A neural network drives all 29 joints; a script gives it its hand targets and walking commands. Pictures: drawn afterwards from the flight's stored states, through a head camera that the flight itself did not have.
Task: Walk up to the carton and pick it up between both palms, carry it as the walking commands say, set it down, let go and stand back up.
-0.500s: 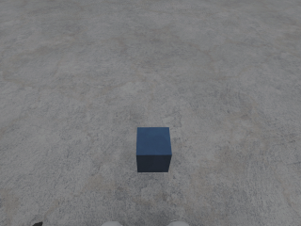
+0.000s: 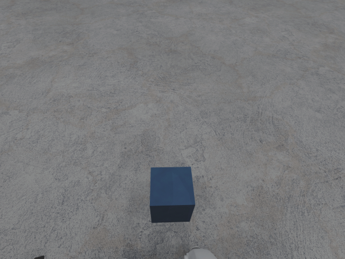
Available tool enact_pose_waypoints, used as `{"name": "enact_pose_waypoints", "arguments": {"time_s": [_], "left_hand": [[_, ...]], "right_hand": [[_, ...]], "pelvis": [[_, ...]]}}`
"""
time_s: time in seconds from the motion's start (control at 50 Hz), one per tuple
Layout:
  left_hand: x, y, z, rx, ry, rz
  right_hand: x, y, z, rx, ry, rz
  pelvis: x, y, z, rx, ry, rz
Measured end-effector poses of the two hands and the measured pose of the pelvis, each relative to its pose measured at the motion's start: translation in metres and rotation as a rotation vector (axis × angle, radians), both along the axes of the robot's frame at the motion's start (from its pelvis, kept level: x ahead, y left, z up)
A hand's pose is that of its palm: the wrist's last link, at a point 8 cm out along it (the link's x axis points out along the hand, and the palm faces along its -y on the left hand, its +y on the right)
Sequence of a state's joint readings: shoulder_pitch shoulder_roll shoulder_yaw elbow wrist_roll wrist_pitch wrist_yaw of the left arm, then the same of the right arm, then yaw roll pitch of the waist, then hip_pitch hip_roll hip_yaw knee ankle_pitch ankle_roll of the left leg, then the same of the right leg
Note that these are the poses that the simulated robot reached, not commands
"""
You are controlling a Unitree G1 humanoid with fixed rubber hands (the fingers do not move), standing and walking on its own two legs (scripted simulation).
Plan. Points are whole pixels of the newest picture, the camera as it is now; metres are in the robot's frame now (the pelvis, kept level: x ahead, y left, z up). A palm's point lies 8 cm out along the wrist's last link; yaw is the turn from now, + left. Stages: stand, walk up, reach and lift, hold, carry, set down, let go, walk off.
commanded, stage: walk up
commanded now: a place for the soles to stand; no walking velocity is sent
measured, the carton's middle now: (170, 195) +0.52 -0.04 -0.60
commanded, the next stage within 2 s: none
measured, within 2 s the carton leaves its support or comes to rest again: neither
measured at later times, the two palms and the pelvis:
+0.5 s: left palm out of the picture +0.13 +0.31 -0.09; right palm out of the picture +0.10 -0.32 -0.10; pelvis +0.04 +0.00 +0.00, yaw +0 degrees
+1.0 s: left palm out of the picture +0.13 +0.30 -0.09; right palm out of the picture +0.10 -0.36 -0.09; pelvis +0.04 -0.02 +0.00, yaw -2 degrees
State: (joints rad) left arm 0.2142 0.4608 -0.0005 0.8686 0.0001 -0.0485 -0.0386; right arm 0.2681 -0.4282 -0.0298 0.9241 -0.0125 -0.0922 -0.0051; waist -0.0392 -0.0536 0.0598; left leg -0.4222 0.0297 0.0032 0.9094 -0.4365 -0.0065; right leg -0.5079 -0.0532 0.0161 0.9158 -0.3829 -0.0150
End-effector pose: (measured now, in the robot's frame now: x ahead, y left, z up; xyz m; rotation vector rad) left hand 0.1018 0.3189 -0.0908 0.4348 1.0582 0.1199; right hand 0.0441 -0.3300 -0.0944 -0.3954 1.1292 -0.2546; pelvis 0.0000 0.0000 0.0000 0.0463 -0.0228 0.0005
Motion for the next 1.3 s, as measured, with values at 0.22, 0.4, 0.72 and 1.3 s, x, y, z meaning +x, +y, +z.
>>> {"name": "enact_pose_waypoints", "arguments": {"time_s": [0.22,0.4,0.72,1.3], "left_hand": [[0.021,-0.012,0.001,-0.027,0.018,0.053],[0.026,-0.012,0.0,-0.022,0.034,0.062],[0.013,-0.003,-0.003,-0.022,0.037,0.081],[0.053,-0.02,-0.008,-0.033,0.041,0.047]], "right_hand": [[0.042,0.008,-0.007,0.018,0.009,0.021],[0.054,0.008,-0.005,0.017,0.011,0.022],[0.052,0.013,-0.002,0.01,-0.007,0.02],[0.075,-0.027,0.016,-0.085,-0.015,0.013]], "pelvis": [[0.033,0.002,0.003,-0.016,0.008,-0.007],[0.043,-0.001,0.005,-0.01,0.017,-0.003],[0.037,0.005,0.004,-0.012,-0.013,0.001],[0.065,-0.016,0.003,-0.037,-0.028,-0.045]]}}
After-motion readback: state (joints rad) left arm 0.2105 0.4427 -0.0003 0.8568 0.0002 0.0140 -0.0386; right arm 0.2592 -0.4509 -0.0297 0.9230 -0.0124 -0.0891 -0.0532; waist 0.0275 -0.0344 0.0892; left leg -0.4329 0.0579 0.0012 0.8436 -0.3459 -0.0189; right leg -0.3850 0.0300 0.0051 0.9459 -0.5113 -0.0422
